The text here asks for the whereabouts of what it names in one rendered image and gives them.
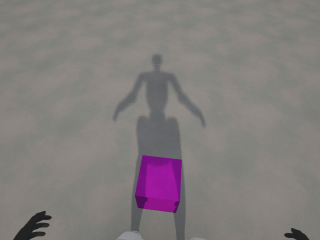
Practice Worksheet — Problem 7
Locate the left robot hand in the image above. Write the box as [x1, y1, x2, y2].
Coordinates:
[13, 211, 52, 240]

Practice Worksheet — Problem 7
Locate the right robot hand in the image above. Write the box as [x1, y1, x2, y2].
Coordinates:
[284, 228, 309, 240]

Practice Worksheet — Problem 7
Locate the carton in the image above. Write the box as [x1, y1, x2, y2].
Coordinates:
[135, 155, 182, 213]

